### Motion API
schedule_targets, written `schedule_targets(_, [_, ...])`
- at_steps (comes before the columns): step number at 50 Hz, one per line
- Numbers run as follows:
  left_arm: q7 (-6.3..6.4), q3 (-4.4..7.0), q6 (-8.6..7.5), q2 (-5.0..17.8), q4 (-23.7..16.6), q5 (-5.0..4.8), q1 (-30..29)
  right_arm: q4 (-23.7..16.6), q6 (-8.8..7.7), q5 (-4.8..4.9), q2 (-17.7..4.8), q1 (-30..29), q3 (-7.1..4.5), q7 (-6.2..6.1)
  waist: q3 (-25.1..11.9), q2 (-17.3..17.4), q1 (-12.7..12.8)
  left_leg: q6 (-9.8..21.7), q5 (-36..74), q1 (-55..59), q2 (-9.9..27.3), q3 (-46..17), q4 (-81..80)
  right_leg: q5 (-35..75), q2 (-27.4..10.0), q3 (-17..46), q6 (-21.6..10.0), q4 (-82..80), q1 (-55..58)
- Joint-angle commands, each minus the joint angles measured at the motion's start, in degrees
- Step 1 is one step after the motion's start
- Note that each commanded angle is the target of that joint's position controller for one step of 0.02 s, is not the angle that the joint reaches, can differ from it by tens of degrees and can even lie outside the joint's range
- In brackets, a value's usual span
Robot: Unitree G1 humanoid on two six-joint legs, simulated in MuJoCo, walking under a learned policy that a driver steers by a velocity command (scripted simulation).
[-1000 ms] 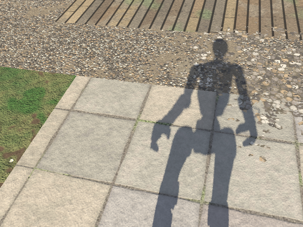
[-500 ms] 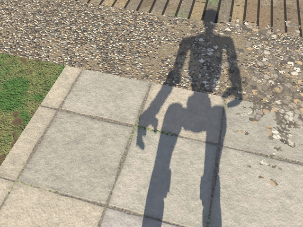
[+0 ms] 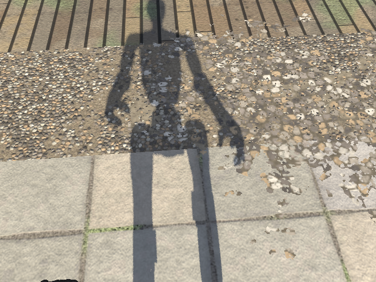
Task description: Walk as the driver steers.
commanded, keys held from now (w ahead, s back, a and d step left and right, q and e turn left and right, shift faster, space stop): e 0.22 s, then no key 0.78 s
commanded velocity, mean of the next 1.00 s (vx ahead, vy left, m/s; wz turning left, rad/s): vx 0.11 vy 0.00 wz -0.26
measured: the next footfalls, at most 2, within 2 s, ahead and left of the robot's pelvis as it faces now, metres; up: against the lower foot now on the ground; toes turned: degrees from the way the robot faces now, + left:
left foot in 0.38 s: +0.35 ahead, +0.10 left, +0.00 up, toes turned -15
right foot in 0.68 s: +0.21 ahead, -0.13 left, +0.00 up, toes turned -12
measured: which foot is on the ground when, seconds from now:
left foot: up 0.00-0.36, down 0.38-1.00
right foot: down 0.00-0.40, up 0.42-0.66, down 0.68-1.00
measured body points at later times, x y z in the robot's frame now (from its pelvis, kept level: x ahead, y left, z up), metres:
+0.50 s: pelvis +0.20 +0.02 +0.01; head +0.23 +0.02 +0.46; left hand +0.40 +0.26 -0.09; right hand +0.32 -0.26 -0.08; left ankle +0.31 +0.11 -0.72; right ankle +0.10 -0.08 -0.66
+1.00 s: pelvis +0.24 -0.01 +0.01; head +0.24 -0.02 +0.46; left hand +0.40 +0.20 -0.11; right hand +0.29 -0.29 -0.11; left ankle +0.31 +0.11 -0.72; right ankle +0.17 -0.12 -0.72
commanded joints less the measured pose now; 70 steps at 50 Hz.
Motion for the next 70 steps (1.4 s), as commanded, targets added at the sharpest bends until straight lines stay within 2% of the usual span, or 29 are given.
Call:
schedule_targets(1, [0.76,2.99,-1.17,9.87,-1.70,0.55,12.04,-9.34,-4.67,1.27,-6.88,-6.81,-0.50,0.66,-13.57,-1.18,5.95,1.59,4.72,-35.99,0.26,-9.56,16.06,14.86,-18.28,34.05,-13.80,-18.63,40.47])
schedule_targets(2, [0.92,2.44,-1.11,8.13,-2.66,0.38,7.67,-8.62,-4.32,-0.27,-7.21,-6.51,-0.85,0.08,-9.88,1.25,3.21,0.91,6.42,-32.10,2.09,-8.93,11.76,24.61,-16.05,27.41,-11.92,-18.24,31.59])
schedule_targets(3, [1.25,2.00,-1.01,6.96,-3.69,0.79,5.52,-8.61,-3.42,-0.98,-8.01,-5.39,-1.39,-0.13,-8.82,0.85,1.25,0.30,7.24,-27.61,3.10,-8.95,9.58,30.77,-14.47,23.42,-11.12,-18.76,25.32])
schedule_targets(4, [1.47,1.92,-0.89,6.95,-4.18,0.99,4.77,-8.93,-2.39,-1.21,-7.79,-4.68,-1.54,-0.17,-8.39,0.58,0.04,-0.38,7.85,-25.25,3.12,-8.72,7.55,34.02,-13.48,21.88,-10.70,-19.40,21.61])
schedule_targets(6, [2.08,2.35,-0.84,8.55,-3.96,0.96,4.91,-9.23,-0.93,-1.71,-5.61,-4.23,-1.01,-0.50,-8.06,0.14,-0.90,-2.04,10.06,-23.57,2.06,-7.28,1.45,41.18,-11.72,18.16,-10.30,-19.48,16.83])
schedule_targets(8, [2.98,2.84,-0.18,9.98,-3.45,0.68,5.73,-10.07,-0.33,-1.93,-4.09,-6.59,-0.37,-0.82,-8.44,-1.40,-0.47,-3.14,15.40,-22.22,-0.07,-6.30,-6.88,42.91,-8.97,14.94,-8.67,-18.17,14.27])
schedule_targets(11, [4.10,2.88,1.59,9.84,-3.13,-0.18,6.80,-10.98,-0.06,-1.50,-3.58,-11.23,0.18,-0.36,-10.81,-4.62,1.51,-3.53,26.01,-17.85,-3.08,-6.07,-18.32,36.73,-6.20,14.07,-5.09,-15.51,13.50])
schedule_targets(13, [4.43,2.54,2.28,9.04,-2.75,0.02,7.78,-11.19,0.10,-1.03,-4.07,-13.20,0.18,0.23,-11.41,-5.44,2.81,-3.40,29.12,-16.89,-3.65,-6.47,-23.23,31.07,-7.00,15.73,-4.00,-13.98,15.43])
schedule_targets(16, [4.48,1.96,2.48,7.75,-2.41,0.51,8.39,-11.77,-0.28,-1.39,-5.69,-14.09,-0.44,0.88,-10.65,-6.16,3.26,-1.62,26.56,-16.23,-3.41,-7.88,-27.93,26.62,-9.45,20.73,-3.65,-9.71,19.16])
schedule_targets(18, [4.46,1.49,2.18,6.84,-2.83,0.50,6.25,-11.43,-1.18,-1.90,-5.94,-11.36,-0.86,1.08,-9.90,-6.66,0.77,1.14,31.31,-11.07,-3.18,-6.97,-35.77,23.67,-8.19,21.97,-1.89,-5.07,19.61])
schedule_targets(19, [4.38,1.02,1.68,5.23,-3.40,1.11,6.84,-11.57,-1.77,-2.81,-7.71,-9.78,-1.23,0.83,-11.81,-4.28,0.52,3.49,46.46,-3.74,0.85,-10.02,-37.13,19.79,-4.62,20.43,0.50,-0.03,17.52])
schedule_targets(20, [4.25,0.31,0.96,3.07,-3.66,2.22,11.27,-12.15,-1.75,-4.16,-10.30,-8.15,-1.46,0.39,-16.16,4.31,2.63,9.56,70.66,8.05,10.54,-18.61,-33.26,1.22,0.63,16.41,3.52,9.83,9.87])
schedule_targets(21, [4.11,0.00,0.99,3.74,-2.84,1.32,16.28,-10.55,-0.88,-4.44,-8.25,-4.99,-1.15,0.37,-21.30,16.77,2.93,20.16,74.24,15.39,20.51,-32.56,-35.27,-27.27,4.11,13.65,7.34,20.73,1.62])
schedule_targets(22, [3.93,0.87,1.79,7.96,-1.77,0.97,16.28,-10.68,-0.31,-2.30,-4.93,-5.23,-0.23,0.59,-21.04,12.05,2.50,21.12,59.28,13.29,20.99,-36.74,-37.05,-29.99,1.11,14.55,9.27,26.12,-0.25])
schedule_targets(23, [4.10,1.43,3.05,9.31,-1.97,0.58,11.62,-11.07,0.33,-1.55,-3.96,-6.53,0.14,0.60,-17.10,7.85,1.16,18.68,48.09,10.37,17.75,-32.84,-37.80,-27.29,-0.14,13.37,10.57,29.59,-2.15])
schedule_targets(24, [4.37,1.47,4.28,8.62,-1.95,0.57,9.29,-11.20,1.00,-1.59,-4.04,-7.98,0.36,0.63,-14.10,5.68,1.23,16.63,39.84,6.23,15.28,-29.51,-39.29,-24.89,-0.92,12.11,11.23,30.25,-2.71])
schedule_targets(26, [4.44,0.96,5.55,6.28,-2.01,0.74,8.49,-11.55,2.21,-1.84,-4.82,-12.21,0.40,0.49,-9.55,6.34,3.02,13.39,29.04,-3.41,10.97,-23.18,-42.69,-20.85,-3.10,10.08,11.40,22.39,1.94])
schedule_targets(27, [4.36,0.30,5.51,4.25,-1.58,0.78,8.95,-11.51,2.70,-2.08,-4.84,-13.34,0.28,0.47,-8.77,7.94,3.36,12.03,27.81,-6.54,8.11,-19.23,-43.46,-19.50,-2.90,7.59,11.34,16.49,5.72])
schedule_targets(29, [4.17,-0.53,4.78,1.99,-0.91,1.11,8.44,-10.78,3.28,-1.94,-4.67,-11.87,0.15,0.25,-10.07,10.01,2.07,12.03,27.64,-5.91,6.43,-16.20,-43.04,-16.47,-2.76,5.46,10.93,6.90,10.46])
schedule_targets(31, [3.94,-0.24,4.38,2.59,0.37,1.06,9.68,-10.18,3.49,-1.43,-4.74,-10.76,0.24,0.12,-11.59,9.79,2.52,12.15,23.72,-5.00,6.72,-16.01,-41.60,-7.10,-2.47,4.48,9.88,-2.63,15.40])
schedule_targets(33, [3.65,-0.18,4.33,3.16,0.83,1.93,9.60,-9.35,3.40,-1.01,-3.43,-8.93,0.84,0.17,-10.85,8.38,2.83,8.75,14.24,-8.14,5.46,-15.24,-41.12,-0.48,-2.47,4.36,7.69,-10.64,20.90])
schedule_targets(34, [3.74,0.02,4.32,5.30,-0.34,2.84,8.16,-9.04,3.04,-1.41,-2.68,-8.13,1.18,0.40,-9.66,4.98,1.98,5.59,8.43,-11.24,4.11,-13.89,-39.46,1.46,-6.62,9.00,5.80,-11.29,22.09])
schedule_targets(35, [3.80,0.64,4.41,8.06,-0.35,2.80,6.42,-9.29,2.74,-2.06,-2.68,-6.76,1.07,0.68,-7.08,-2.23,-0.95,2.89,5.55,-11.33,-0.14,-9.09,-38.29,-5.79,-8.56,11.61,3.12,-11.22,16.34])
schedule_targets(36, [3.49,0.10,4.00,5.11,0.06,2.75,6.03,-9.21,2.56,-2.48,-2.51,-8.93,1.15,0.72,-5.69,-4.63,0.00,1.03,9.50,-5.95,-1.52,-6.63,-36.04,-15.66,-7.88,11.73,2.41,-13.72,9.47])
schedule_targets(37, [3.35,-0.56,3.42,3.20,0.11,2.99,5.32,-9.08,2.52,-2.36,-2.35,-9.71,1.10,0.66,-4.29,-4.79,0.04,0.66,12.77,-3.62,-1.73,-6.40,-34.40,-18.37,-7.27,11.50,3.25,-15.17,6.81])
schedule_targets(39, [3.37,-0.60,2.25,3.46,0.40,2.76,4.90,-8.02,2.70,-1.95,-2.21,-8.52,0.97,0.20,-3.01,-4.89,-0.25,1.63,16.71,-2.64,-1.38,-6.66,-32.99,-13.96,-6.55,10.65,4.99,-14.77,6.22])
schedule_targets(42, [3.65,-0.67,1.36,3.39,1.34,2.07,7.51,-6.93,2.64,-1.64,-2.07,-7.54,0.85,0.02,-3.71,-2.48,0.30,2.34,20.79,-2.72,-1.08,-7.07,-32.59,-6.83,-5.95,9.86,5.45,-12.35,8.85])
schedule_targets(51, [3.86,-0.92,1.26,2.21,2.78,1.68,9.56,-3.38,3.30,-1.18,-2.27,-6.98,0.47,-0.58,-4.97,0.27,0.75,1.77,28.07,-0.45,-0.59,-7.48,-31.09,1.56,-4.83,8.58,5.20,-10.50,11.42])
schedule_targets(70, [4.16,-0.97,1.01,1.43,9.66,1.47,11.33,5.92,4.64,-0.82,-2.45,-7.48,0.00,-1.88,-3.22,0.08,0.49,1.17,27.82,1.55,-0.55,-7.46,-32.75,3.04,-3.95,7.09,5.39,-13.32,13.01])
